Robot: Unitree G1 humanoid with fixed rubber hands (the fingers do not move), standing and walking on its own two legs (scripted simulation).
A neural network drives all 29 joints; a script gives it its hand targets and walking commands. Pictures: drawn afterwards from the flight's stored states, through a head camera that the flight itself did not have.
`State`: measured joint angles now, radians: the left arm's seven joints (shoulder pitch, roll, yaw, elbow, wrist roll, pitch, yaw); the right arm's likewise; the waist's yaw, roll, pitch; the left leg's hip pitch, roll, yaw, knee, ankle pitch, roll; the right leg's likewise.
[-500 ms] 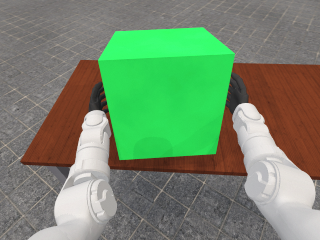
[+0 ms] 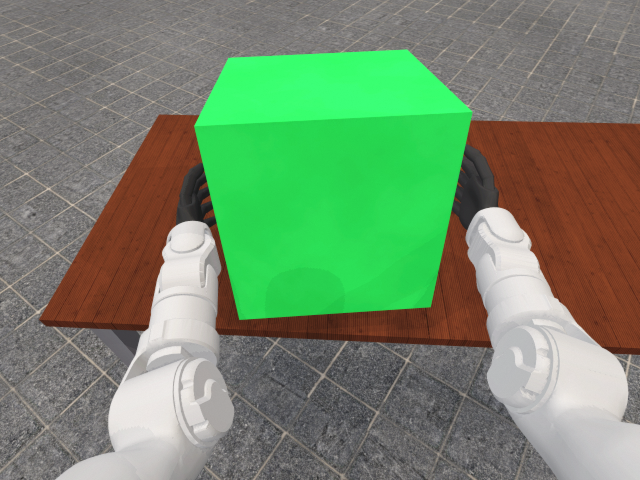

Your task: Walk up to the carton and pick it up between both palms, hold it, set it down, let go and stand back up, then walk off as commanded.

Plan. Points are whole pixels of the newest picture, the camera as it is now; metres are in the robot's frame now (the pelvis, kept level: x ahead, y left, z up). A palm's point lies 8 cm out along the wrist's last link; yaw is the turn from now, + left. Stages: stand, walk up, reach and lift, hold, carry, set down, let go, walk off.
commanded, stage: set down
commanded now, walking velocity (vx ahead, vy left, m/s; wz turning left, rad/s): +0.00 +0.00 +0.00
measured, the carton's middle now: (326, 179) +0.51 +0.02 +0.09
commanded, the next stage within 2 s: none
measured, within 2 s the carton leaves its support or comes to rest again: rests again in 0.50 s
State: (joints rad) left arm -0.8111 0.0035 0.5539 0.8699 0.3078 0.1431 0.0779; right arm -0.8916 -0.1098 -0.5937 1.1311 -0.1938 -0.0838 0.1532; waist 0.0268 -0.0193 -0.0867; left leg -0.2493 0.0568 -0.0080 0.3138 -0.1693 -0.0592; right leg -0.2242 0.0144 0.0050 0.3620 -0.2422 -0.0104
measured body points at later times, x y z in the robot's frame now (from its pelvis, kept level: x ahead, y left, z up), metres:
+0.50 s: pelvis -0.01 +0.01 +0.00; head +0.05 +0.01 +0.45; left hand +0.42 +0.19 +0.05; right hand +0.45 -0.19 +0.07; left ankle -0.01 +0.16 -0.75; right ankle -0.04 -0.10 -0.75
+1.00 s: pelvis -0.01 +0.03 -0.01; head +0.09 -0.03 +0.43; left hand +0.43 +0.18 +0.04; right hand +0.47 -0.22 +0.03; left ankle -0.01 +0.16 -0.75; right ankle -0.04 -0.10 -0.75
